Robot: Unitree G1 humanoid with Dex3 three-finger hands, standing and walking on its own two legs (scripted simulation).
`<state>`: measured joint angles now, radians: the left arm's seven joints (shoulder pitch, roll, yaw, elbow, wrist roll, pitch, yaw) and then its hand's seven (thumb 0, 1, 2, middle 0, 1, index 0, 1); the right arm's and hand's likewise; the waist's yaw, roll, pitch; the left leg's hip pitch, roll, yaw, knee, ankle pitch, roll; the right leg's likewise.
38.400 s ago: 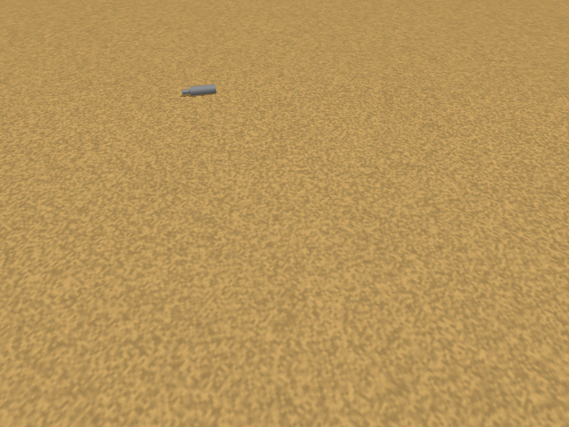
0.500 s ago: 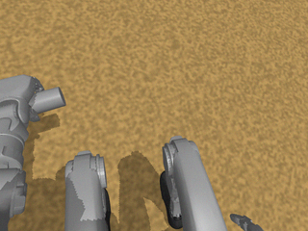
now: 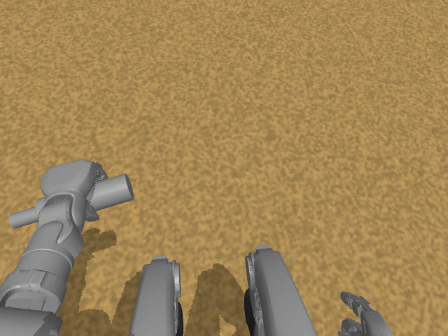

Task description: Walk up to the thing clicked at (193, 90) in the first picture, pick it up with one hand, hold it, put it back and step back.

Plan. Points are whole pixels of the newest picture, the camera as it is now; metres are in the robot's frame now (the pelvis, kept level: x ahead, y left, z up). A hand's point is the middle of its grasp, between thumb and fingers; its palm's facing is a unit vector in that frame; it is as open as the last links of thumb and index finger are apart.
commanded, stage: lift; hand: left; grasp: from above
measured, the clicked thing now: (73, 203) +0.40 +0.27 -0.12
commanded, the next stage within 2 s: hold in 0.78 s
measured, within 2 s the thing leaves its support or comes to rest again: neither
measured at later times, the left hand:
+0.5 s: hand (55, 183) +0.37 +0.22 +0.06, palm faces -0.44 -0.15 -0.89, open 8.5 cm
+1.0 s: hand (33, 153) +0.38 +0.22 +0.12, palm faces -0.43 -0.13 -0.89, open 8.5 cm
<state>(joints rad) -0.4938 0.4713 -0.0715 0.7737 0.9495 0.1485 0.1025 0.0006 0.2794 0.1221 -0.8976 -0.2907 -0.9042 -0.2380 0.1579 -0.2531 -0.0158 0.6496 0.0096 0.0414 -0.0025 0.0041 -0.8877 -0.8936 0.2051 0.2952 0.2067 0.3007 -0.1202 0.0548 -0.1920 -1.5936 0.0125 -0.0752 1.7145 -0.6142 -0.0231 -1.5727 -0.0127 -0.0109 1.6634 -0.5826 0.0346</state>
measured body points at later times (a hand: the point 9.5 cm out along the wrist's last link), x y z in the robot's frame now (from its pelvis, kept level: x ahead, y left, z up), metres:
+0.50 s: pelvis +0.04 +0.00 +0.15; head +0.11 +0.00 +0.59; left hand +0.39 +0.23 +0.11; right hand +0.12 -0.27 +0.02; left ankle +0.08 +0.13 -0.51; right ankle +0.09 -0.14 -0.51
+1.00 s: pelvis +0.07 +0.00 +0.20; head +0.11 -0.01 +0.65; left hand +0.40 +0.22 +0.17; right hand +0.16 -0.26 +0.08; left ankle +0.08 +0.13 -0.51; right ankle +0.09 -0.14 -0.51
